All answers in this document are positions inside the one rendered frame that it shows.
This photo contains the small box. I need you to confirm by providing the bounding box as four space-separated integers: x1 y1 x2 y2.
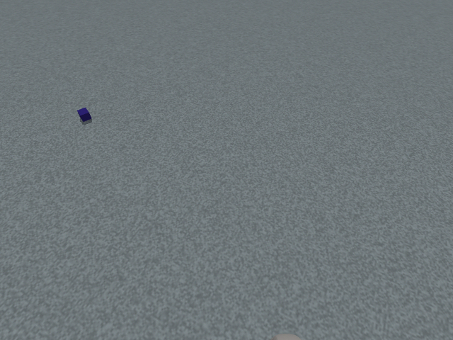
77 108 92 122

